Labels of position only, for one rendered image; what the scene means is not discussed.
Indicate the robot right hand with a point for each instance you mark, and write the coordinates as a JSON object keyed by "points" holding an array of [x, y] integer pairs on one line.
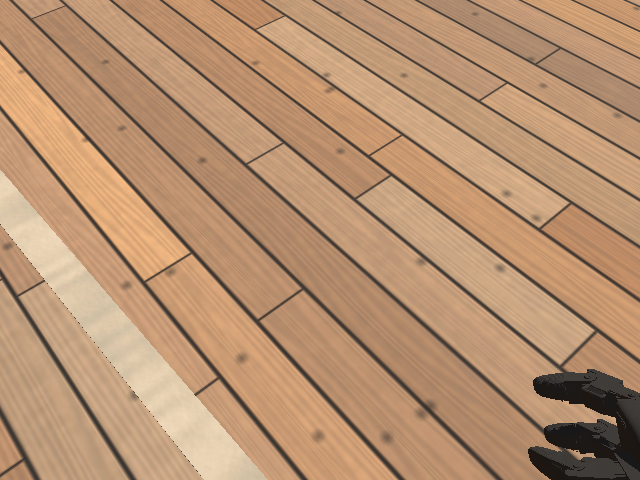
{"points": [[616, 448]]}

